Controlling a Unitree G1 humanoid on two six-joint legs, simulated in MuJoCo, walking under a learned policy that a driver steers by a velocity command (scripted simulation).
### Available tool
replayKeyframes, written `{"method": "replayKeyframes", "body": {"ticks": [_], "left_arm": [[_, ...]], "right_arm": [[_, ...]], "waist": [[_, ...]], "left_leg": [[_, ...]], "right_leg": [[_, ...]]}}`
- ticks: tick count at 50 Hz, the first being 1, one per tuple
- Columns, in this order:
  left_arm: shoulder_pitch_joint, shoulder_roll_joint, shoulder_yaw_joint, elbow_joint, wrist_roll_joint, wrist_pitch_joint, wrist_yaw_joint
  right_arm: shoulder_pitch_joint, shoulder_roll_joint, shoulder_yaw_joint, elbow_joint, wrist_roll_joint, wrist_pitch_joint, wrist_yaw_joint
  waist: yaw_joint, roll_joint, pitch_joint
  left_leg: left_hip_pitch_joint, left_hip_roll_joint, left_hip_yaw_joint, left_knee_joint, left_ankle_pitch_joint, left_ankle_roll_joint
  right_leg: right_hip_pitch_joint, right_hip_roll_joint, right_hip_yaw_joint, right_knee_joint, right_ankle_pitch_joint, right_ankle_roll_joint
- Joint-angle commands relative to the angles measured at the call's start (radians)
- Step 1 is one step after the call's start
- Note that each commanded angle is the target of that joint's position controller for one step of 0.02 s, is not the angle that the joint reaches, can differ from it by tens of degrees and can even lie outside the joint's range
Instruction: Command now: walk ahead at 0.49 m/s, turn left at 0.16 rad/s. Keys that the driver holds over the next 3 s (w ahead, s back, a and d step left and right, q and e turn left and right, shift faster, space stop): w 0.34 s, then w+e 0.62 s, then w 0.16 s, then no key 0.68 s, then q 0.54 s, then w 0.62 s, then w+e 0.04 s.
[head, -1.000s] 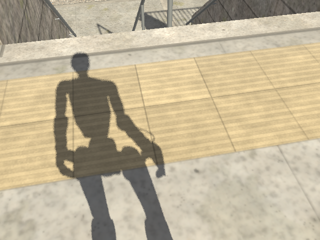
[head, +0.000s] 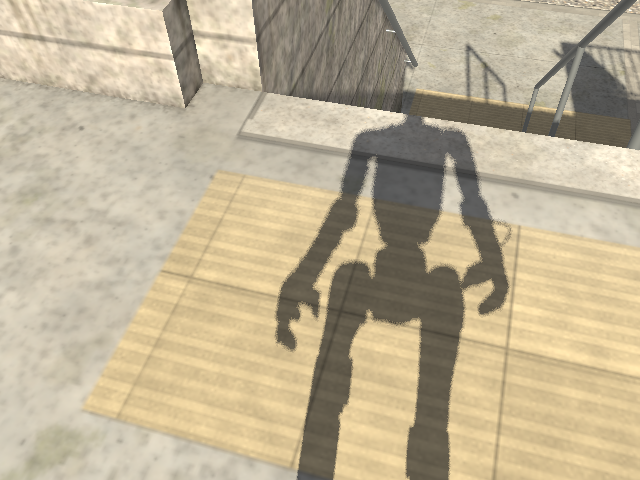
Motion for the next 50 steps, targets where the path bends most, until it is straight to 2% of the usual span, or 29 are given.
{"method": "replayKeyframes", "body": {"ticks": [1,5,9,11,12,13,14,15,16,17,18,20,22,25,30,34,35,37,39,40,41,42,43,44,45,46,47,48,50], "left_arm": [[0.008,0.08,0.008,-0.036,-0.006,-0.021,-0.004],[0.077,0.105,0.01,-0.003,-0.011,-0.014,-0.005],[0.138,0.126,0.009,0.033,-0.005,-0.002,0.003],[0.139,0.136,0.01,0.047,-0.003,0.007,0.01],[0.136,0.141,0.01,0.055,-0.007,0.012,0.012],[0.139,0.128,0.004,0.057,-0.01,0.015,0.014],[0.108,0.096,-0.008,0.016,-0.013,0.012,0.015],[0.204,0.002,-0.026,-0.005,-0.037,0.013,0.012],[0.135,0.117,0.005,0.009,-0.007,0.021,0.019],[0.059,0.108,0.008,-0.016,-0.006,0.016,0.011],[0.033,0.082,0.002,-0.014,-0.01,0.016,0.007],[0.051,0.056,0.001,0.009,0.006,0.042,-0.004],[0.046,0.041,0.004,0.011,0.011,0.061,-0.016],[-0.05,0.033,0.007,-0.017,0.012,0.073,-0.024],[-0.236,0.014,-0.009,-0.08,0.009,0.068,-0.034],[-0.356,0.015,-0.019,-0.13,0.012,0.066,-0.042],[-0.363,0.019,-0.018,-0.137,0.013,0.066,-0.042],[-0.331,0.032,-0.011,-0.134,0.015,0.066,-0.037],[-0.199,0.063,0.007,-0.099,0.017,0.063,-0.029],[-0.068,0.09,0.024,-0.058,0.024,0.056,-0.025],[0.084,0.173,0.055,-0.023,0.036,0.052,-0.011],[0.055,0.28,0.08,-0.04,0.028,0.059,-0.001],[0.086,0.259,0.079,-0.035,-0.006,0.073,0.002],[0.01,0.227,0.07,-0.032,-0.009,0.075,0.01],[-0.039,0.173,0.058,-0.038,-0.011,0.072,0.009],[-0.08,0.148,0.051,-0.044,-0.013,0.066,0.011],[-0.101,0.125,0.043,-0.047,-0.018,0.059,0.013],[-0.097,0.122,0.039,-0.047,-0.021,0.048,0.012],[-0.066,0.137,0.04,-0.034,-0.022,0.03,0.01]], "right_arm": [[-0.029,-0.007,0.013,-0.064,-0.001,-0.003,0.011],[-0.19,0.007,0.033,-0.103,0.016,-0.009,0.016],[-0.268,-0.014,0.03,-0.126,0.02,-0.014,0.006],[-0.231,-0.024,0.024,-0.114,0.015,-0.02,-0.003],[-0.142,-0.033,0.016,-0.082,0.009,-0.026,-0.009],[0.011,-0.069,-0.001,-0.026,-0.003,-0.038,-0.02],[0.207,-0.149,-0.023,0.005,-0.024,-0.046,-0.034],[0.241,-0.229,-0.044,0.019,-0.016,-0.037,-0.037],[0.206,-0.165,-0.037,0.02,0.025,-0.026,-0.032],[0.121,-0.116,-0.022,0.017,0.031,-0.028,-0.027],[0.068,-0.073,-0.012,0.014,0.027,-0.036,-0.022],[0.035,-0.027,0.0,0.027,0.028,-0.05,-0.029],[0.073,-0.03,0.0,0.053,0.031,-0.068,-0.032],[0.123,-0.039,-0.003,0.086,0.034,-0.078,-0.036],[0.166,-0.04,0.004,0.119,0.033,-0.079,-0.042],[0.241,-0.062,0.003,0.16,0.03,-0.071,-0.059],[0.249,-0.068,0.002,0.169,0.028,-0.066,-0.063],[0.238,-0.09,-0.002,0.174,0.025,-0.057,-0.071],[0.223,-0.12,-0.011,0.175,0.021,-0.041,-0.076],[0.214,-0.133,-0.014,0.167,0.025,-0.033,-0.074],[0.205,-0.12,-0.01,0.137,0.028,-0.033,-0.069],[0.252,-0.004,0.01,0.073,0.036,-0.04,-0.043],[0.112,-0.095,-0.008,0.046,0.03,-0.055,-0.038],[0.041,-0.089,-0.004,0.013,0.042,-0.07,-0.033],[0.044,-0.087,-0.003,0.019,0.041,-0.079,-0.036],[0.049,-0.079,-0.004,0.025,0.027,-0.068,-0.038],[0.075,-0.067,-0.001,0.026,0.01,-0.046,-0.037],[0.083,-0.057,-0.001,0.026,0.002,-0.026,-0.034],[0.076,-0.037,0.003,0.019,-0.001,0.0,-0.025]], "waist": [[-0.03,-0.105,0.03],[0.012,-0.112,0.043],[0.031,-0.115,0.052],[0.007,-0.122,0.038],[-0.037,-0.108,-0.003],[-0.095,-0.077,-0.092],[-0.176,0.014,-0.224],[-0.128,0.23,-0.301],[-0.132,0.067,-0.213],[-0.092,0.038,-0.099],[-0.065,0.005,-0.05],[-0.017,0.023,-0.01],[-0.003,0.023,-0.002],[-0.005,0.014,0.037],[-0.034,0.014,0.076],[-0.067,0.011,0.1],[-0.064,0.012,0.099],[-0.039,0.032,0.066],[0.021,0.053,-0.019],[0.079,0.035,-0.095],[0.143,-0.046,-0.193],[0.058,-0.285,-0.268],[0.111,-0.129,-0.268],[0.074,-0.099,-0.115],[0.03,-0.022,-0.045],[-0.01,0.003,-0.008],[-0.041,-0.011,-0.011],[-0.052,-0.022,-0.02],[-0.062,-0.038,-0.017]], "left_leg": [[-0.079,0.06,0.029,-0.122,0.105,-0.019],[-0.003,0.044,0.093,-0.348,0.214,-0.03],[0.036,0.019,0.115,-0.45,0.161,-0.007],[0.119,-0.014,0.13,-0.509,0.093,0.02],[0.244,-0.045,0.143,-0.575,0.095,0.039],[0.459,-0.038,0.119,-0.598,0.103,0.07],[0.708,0.189,-0.128,-0.622,-0.013,0.13],[0.897,0.433,-0.568,-0.74,-0.064,0.253],[0.814,0.388,-0.569,-0.769,-0.07,0.242],[0.7,0.339,-0.42,-0.783,0.008,0.215],[0.592,0.296,-0.308,-0.818,0.11,0.183],[0.468,0.227,-0.157,-0.872,0.182,0.125],[0.443,0.216,-0.086,-0.899,0.283,0.117],[0.451,0.208,0.009,-0.933,0.332,0.107],[0.469,0.179,0.144,-0.934,0.432,0.08],[0.585,0.216,0.196,-0.899,0.533,0.071],[0.622,0.225,0.209,-0.869,0.594,0.067],[0.674,0.235,0.243,-0.759,0.862,0.058],[0.688,0.24,0.27,-0.521,1.065,0.052],[0.616,0.227,0.285,-0.317,0.981,0.04],[0.401,0.199,0.288,-0.019,0.667,0.014],[-0.058,-0.027,0.235,0.356,-0.281,-0.043],[-0.187,-0.031,0.024,0.414,-0.243,-0.036],[-0.235,0.034,0.011,0.35,-0.119,-0.028],[-0.172,0.067,0.019,0.253,-0.052,-0.031],[-0.107,0.087,0.016,0.187,-0.04,-0.043],[-0.041,0.096,0.014,0.142,-0.039,-0.059],[-0.009,0.096,0.018,0.111,-0.045,-0.073],[-0.011,0.096,0.045,0.045,-0.012,-0.09]], "right_leg": [[0.007,-0.262,0.217,-0.217,0.167,-0.142],[0.019,-0.234,0.141,-0.206,0.256,-0.113],[0.128,-0.281,0.152,-0.146,0.353,-0.107],[0.17,-0.29,0.143,-0.059,0.493,-0.094],[0.17,-0.269,0.115,0.058,0.606,-0.08],[0.099,-0.227,0.075,0.24,0.601,-0.058],[-0.09,-0.182,0.031,0.525,0.306,-0.034],[-0.421,-0.02,-0.02,0.844,-0.325,0.002],[-0.512,-0.068,0.084,0.91,-0.302,-0.01],[-0.526,-0.107,0.1,0.892,-0.208,-0.016],[-0.483,-0.132,0.107,0.846,-0.152,-0.013],[-0.399,-0.152,0.112,0.785,-0.115,0.006],[-0.392,-0.141,0.111,0.78,-0.078,0.015],[-0.484,-0.15,0.112,0.74,0.03,0.025],[-0.491,-0.136,0.05,0.494,0.21,0.026],[-0.471,-0.119,-0.028,0.337,0.186,-0.011],[-0.461,-0.108,-0.042,0.314,0.15,-0.026],[-0.383,-0.059,-0.082,0.286,0.056,-0.066],[-0.224,0.013,-0.109,0.263,-0.045,-0.114],[-0.042,0.038,-0.09,0.192,-0.031,-0.146],[0.21,-0.107,0.124,0.145,-0.12,-0.206],[0.508,-0.405,0.682,0.065,-0.092,-0.377],[0.502,-0.401,0.79,-0.047,-0.111,-0.374],[0.374,-0.383,0.629,-0.073,-0.044,-0.33],[0.236,-0.343,0.537,-0.094,0.086,-0.285],[0.136,-0.291,0.456,-0.103,0.193,-0.25],[0.073,-0.251,0.394,-0.115,0.258,-0.233],[0.045,-0.229,0.365,-0.119,0.306,-0.228],[0.018,-0.2,0.307,-0.134,0.369,-0.219]]}}
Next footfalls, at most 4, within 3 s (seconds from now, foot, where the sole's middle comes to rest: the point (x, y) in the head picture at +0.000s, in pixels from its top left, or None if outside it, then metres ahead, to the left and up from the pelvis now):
0.26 left None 0.29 0.12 -0.78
0.82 right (387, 443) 0.57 -0.07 -0.78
1.32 left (369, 314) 0.89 -0.04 -0.78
1.70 right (439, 366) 0.75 -0.20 -0.78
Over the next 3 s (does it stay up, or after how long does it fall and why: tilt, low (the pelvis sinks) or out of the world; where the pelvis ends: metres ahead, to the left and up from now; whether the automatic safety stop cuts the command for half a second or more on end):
stays up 0.95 -0.07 -0.01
